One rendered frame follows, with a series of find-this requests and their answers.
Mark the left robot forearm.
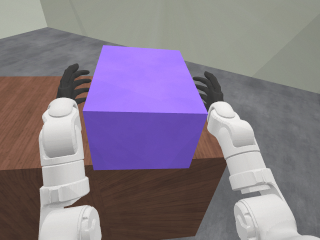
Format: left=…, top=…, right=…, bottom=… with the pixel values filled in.
left=38, top=97, right=90, bottom=240

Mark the robot left hand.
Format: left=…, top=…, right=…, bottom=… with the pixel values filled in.
left=56, top=63, right=92, bottom=105

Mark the pedestal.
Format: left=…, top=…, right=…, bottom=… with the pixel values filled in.
left=0, top=76, right=227, bottom=240

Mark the robot left upper arm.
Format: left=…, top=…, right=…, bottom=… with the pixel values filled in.
left=39, top=205, right=102, bottom=240

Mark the right robot forearm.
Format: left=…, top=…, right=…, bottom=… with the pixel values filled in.
left=207, top=101, right=298, bottom=232

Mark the carton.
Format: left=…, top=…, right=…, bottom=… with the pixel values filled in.
left=82, top=45, right=208, bottom=170

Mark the robot right upper arm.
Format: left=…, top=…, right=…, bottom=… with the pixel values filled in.
left=234, top=193, right=320, bottom=240

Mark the robot right hand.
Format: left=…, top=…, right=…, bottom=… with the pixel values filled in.
left=193, top=71, right=224, bottom=112

